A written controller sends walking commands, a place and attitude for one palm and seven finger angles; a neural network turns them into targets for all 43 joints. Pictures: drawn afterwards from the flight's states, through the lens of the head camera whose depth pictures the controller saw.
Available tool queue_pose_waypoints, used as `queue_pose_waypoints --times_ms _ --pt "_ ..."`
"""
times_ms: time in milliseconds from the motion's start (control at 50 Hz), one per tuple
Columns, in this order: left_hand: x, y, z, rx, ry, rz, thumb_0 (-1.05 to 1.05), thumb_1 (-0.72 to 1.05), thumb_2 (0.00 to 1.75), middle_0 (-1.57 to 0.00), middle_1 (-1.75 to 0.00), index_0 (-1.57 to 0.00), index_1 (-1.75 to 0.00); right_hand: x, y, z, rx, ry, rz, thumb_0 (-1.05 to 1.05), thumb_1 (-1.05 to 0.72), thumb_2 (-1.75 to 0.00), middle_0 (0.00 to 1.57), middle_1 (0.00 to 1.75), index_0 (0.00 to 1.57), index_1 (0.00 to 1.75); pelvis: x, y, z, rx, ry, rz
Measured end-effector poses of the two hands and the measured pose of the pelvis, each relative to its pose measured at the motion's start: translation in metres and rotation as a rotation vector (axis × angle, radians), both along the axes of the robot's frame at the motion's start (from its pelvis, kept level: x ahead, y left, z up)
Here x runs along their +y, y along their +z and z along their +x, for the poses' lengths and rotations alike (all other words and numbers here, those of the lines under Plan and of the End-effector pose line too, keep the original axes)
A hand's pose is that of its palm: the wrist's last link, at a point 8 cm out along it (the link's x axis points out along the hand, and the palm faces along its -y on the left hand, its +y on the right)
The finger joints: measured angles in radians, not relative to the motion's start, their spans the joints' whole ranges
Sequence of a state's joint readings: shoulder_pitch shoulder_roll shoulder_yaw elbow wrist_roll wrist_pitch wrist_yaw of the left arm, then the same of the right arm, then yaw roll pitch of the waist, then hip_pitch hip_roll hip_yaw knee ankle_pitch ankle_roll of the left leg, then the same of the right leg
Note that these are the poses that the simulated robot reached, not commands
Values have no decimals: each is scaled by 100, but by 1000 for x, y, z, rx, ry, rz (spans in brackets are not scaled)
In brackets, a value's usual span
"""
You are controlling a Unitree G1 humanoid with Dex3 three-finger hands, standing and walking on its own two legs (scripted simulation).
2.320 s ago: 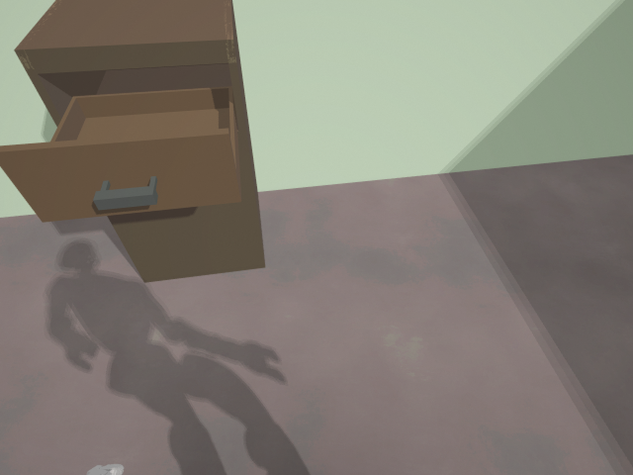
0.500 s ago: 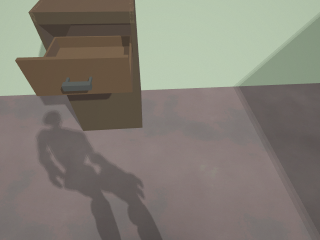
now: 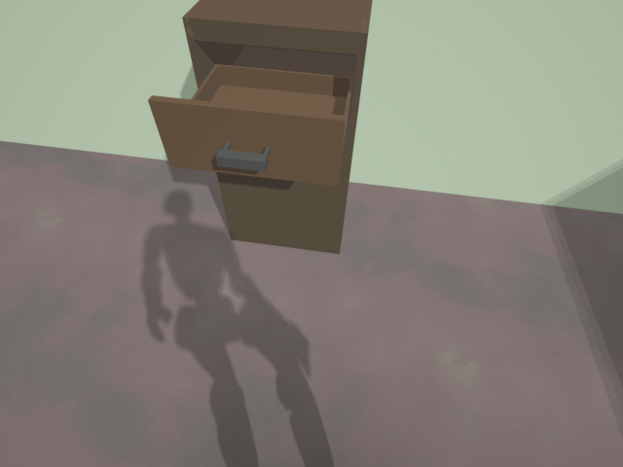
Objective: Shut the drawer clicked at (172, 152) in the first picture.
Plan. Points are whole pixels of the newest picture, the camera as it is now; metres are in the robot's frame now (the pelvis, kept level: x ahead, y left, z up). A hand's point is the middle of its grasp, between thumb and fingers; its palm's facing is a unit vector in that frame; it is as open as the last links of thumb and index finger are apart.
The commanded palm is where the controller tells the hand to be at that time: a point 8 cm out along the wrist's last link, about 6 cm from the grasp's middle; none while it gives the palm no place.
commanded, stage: take the last steps up to it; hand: left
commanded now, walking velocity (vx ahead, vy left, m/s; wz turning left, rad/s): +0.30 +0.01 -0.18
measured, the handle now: (245, 154) +0.74 +0.16 -0.04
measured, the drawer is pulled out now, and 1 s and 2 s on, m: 0.30 0.30 0.30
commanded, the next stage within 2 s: come to a stop and stand still in 1.02 s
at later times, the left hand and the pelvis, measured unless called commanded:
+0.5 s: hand out of the picture -0.01 +0.16 -0.18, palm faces +0.15 -0.98 -0.10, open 7.4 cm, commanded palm none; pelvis +0.14 +0.03 -0.02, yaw -1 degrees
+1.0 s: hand (222, 288) +0.46 +0.18 -0.16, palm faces -0.15 -0.97 -0.21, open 7.4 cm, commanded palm none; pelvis +0.31 +0.02 -0.02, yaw -7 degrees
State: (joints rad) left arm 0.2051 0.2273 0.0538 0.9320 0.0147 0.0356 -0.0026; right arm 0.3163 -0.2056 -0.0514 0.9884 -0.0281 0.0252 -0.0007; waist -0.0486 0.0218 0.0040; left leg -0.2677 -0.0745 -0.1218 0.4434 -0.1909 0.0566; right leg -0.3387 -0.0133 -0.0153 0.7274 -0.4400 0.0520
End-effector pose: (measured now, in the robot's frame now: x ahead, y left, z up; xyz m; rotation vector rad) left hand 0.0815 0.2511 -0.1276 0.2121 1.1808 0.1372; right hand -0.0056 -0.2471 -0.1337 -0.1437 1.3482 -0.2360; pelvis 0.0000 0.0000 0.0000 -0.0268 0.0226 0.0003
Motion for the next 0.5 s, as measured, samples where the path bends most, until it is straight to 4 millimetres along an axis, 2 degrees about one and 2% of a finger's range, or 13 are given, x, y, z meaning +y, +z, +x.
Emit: queue_pose_waypoints --times_ms 60,100,180,240,320,380,440,500 --pt "-12 -1 -1 -36 16 13 0 90 90 -20 -30 -20 -29 -15 -11 13 -6 20 7 1 -90 -90 21 29 21 30 -13 -7 8 -10 17 23" --pt "-20 -5 -9 -39 42 19 0 90 90 -20 -30 -20 -29 -23 -17 25 -8 44 11 1 -90 -90 21 29 20 30 -20 -12 14 -21 27 27" --pt "-36 -2 -42 49 105 -5 0 90 90 -20 -30 -20 -29 -28 -12 62 -39 78 28 1 -91 -90 20 29 20 30 -22 -3 36 -34 31 36" --pt "-48 -3 -69 160 140 -36 0 90 90 -20 -30 -20 -29 -24 -7 95 -82 89 37 1 -91 -90 20 29 20 30 -20 1 54 -35 31 38" --pt "-62 -5 -96 301 186 -87 0 90 90 -20 -30 -20 -29 -7 -4 140 -106 116 45 1 -91 -90 20 29 20 30 -11 1 77 -31 29 33" --pt "-66 -7 -108 394 224 -124 0 90 90 -20 -30 -20 -29 13 -5 177 -117 147 54 1 -91 -90 20 29 20 30 1 -2 97 -25 24 24" --pt "-60 -12 -110 476 253 -157 0 90 90 -20 -30 -20 -29 39 -7 218 -145 179 57 1 -91 -90 20 29 20 30 16 -9 119 -21 16 13" --pt "-44 -26 -97 535 246 -177 0 90 90 -20 -30 -20 -29 63 -12 250 -205 182 40 1 -91 -90 20 29 20 30 33 -22 141 -30 -9 10"
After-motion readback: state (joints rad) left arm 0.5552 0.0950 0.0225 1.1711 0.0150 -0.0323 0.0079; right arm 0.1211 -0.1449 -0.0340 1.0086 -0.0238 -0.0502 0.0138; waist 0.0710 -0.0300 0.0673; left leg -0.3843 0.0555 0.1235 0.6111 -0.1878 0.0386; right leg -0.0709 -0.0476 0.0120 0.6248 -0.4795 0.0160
